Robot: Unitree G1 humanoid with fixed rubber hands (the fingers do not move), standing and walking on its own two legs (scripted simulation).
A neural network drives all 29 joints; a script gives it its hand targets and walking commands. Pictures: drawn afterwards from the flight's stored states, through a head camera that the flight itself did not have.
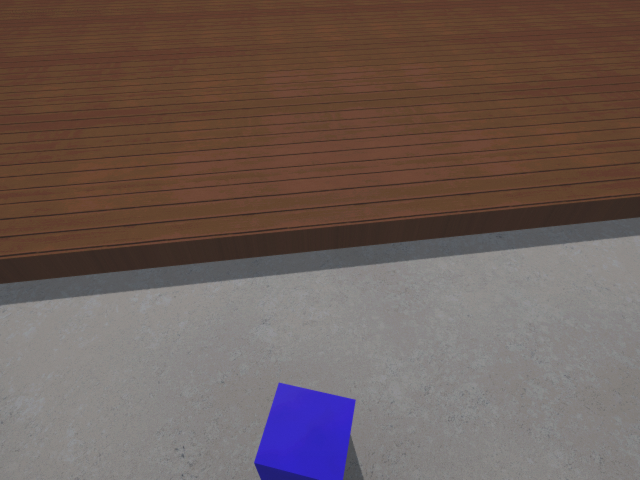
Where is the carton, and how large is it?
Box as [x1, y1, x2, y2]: [254, 383, 355, 479]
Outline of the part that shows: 279,383 254,461 261,479 342,479 355,400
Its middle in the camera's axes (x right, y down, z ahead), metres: -0.03 +0.55 +1.04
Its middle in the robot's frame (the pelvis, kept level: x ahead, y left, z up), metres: +0.39 +0.04 -0.66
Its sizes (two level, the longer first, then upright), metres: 0.210 0.200 0.250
